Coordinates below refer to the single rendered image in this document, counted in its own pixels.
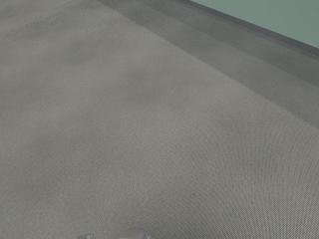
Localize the robot left thigh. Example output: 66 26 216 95
118 227 152 239

